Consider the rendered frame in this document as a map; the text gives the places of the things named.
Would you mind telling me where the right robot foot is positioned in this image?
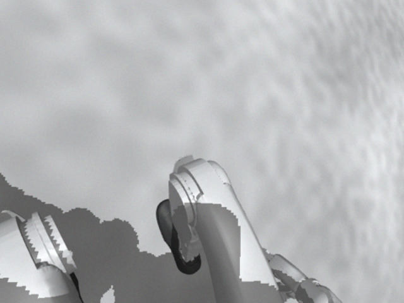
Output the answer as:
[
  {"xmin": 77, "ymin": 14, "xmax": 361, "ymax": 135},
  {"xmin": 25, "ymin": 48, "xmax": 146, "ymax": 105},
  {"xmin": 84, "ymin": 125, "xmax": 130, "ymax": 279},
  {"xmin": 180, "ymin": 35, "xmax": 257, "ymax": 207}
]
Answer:
[{"xmin": 156, "ymin": 199, "xmax": 201, "ymax": 275}]

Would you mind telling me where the right robot arm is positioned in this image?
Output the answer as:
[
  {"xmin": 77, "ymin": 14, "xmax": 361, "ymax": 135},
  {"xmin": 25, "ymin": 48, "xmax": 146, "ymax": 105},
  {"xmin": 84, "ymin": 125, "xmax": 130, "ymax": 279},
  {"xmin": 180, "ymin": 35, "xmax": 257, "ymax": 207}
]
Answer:
[{"xmin": 295, "ymin": 278, "xmax": 342, "ymax": 303}]

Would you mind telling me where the left robot foot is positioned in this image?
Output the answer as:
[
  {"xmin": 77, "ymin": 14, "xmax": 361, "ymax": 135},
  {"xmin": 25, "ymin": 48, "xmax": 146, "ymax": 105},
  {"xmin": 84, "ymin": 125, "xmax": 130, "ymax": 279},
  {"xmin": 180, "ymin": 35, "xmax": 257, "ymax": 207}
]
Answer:
[{"xmin": 70, "ymin": 272, "xmax": 84, "ymax": 303}]

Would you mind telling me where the right robot hand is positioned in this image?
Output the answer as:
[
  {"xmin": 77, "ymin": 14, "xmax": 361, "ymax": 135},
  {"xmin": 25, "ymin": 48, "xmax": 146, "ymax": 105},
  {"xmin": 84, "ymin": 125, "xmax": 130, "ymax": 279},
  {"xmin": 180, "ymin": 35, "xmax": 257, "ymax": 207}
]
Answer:
[{"xmin": 262, "ymin": 248, "xmax": 308, "ymax": 302}]

